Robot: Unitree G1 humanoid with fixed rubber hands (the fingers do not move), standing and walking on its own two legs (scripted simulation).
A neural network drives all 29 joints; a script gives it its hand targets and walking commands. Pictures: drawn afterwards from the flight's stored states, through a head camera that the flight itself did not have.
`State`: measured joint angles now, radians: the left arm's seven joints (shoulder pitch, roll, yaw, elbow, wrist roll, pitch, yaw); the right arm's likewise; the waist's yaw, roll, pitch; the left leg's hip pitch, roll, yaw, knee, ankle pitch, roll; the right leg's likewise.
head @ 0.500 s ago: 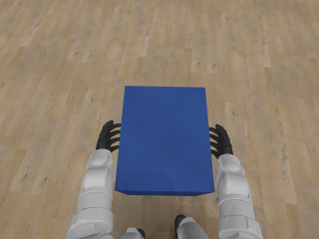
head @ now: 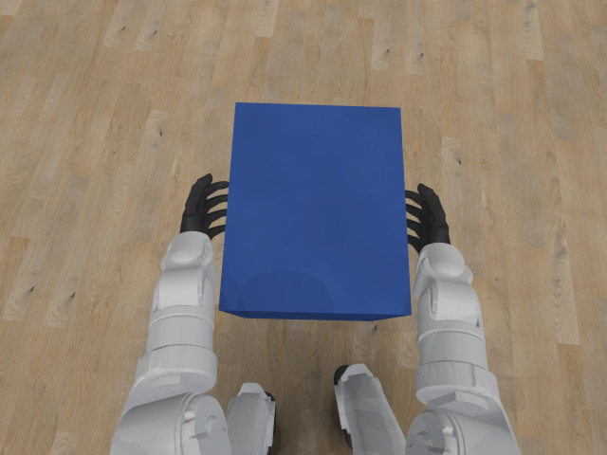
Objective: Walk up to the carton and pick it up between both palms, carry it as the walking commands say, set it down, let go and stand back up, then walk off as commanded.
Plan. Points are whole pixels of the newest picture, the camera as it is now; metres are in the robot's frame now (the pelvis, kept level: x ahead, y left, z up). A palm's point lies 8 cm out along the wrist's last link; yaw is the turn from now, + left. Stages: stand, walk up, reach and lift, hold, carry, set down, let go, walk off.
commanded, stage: set down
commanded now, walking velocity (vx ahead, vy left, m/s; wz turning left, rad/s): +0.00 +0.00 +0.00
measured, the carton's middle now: (312, 226) +0.45 -0.04 -0.13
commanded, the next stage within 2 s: none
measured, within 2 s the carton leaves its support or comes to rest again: neither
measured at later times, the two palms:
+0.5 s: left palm (216, 236) +0.45 +0.11 -0.15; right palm (412, 243) +0.41 -0.20 -0.15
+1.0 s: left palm (230, 239) +0.47 +0.10 -0.24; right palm (399, 246) +0.43 -0.20 -0.24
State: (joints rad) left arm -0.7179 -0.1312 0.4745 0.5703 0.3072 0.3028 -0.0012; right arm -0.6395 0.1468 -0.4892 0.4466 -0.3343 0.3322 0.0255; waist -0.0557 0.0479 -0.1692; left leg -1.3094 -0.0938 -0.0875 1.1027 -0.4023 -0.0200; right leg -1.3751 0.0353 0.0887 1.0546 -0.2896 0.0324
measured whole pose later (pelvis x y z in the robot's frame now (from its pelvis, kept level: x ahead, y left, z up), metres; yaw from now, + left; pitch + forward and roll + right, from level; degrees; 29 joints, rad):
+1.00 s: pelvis -0.03 +0.00 -0.15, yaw +2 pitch +47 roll +2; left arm -1.06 0.01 0.43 0.79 0.19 0.27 0.09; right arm -0.98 -0.01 -0.51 0.65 -0.22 0.31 -0.02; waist -0.07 0.05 -0.18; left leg -1.95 -0.16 -0.08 1.71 -0.57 -0.05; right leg -2.03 0.08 0.11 1.65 -0.44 0.07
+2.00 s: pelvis -0.04 +0.00 -0.26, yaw +3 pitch +45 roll +1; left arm -1.39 0.16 0.28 0.93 0.05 0.23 0.16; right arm -1.27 -0.18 -0.45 0.79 -0.10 0.26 -0.05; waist -0.09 0.04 0.15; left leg -2.24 -0.20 -0.07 2.08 -0.63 -0.09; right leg -2.31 0.07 0.07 2.03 -0.51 0.07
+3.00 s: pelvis -0.04 +0.00 -0.29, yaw +3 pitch +38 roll -1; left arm -1.47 0.23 0.19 1.07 -0.03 0.17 0.15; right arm -1.35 -0.25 -0.38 0.92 -0.04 0.22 -0.01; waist -0.11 0.05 0.35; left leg -2.21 -0.17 -0.04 2.23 -0.67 -0.05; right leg -2.26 0.02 0.04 2.16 -0.56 0.05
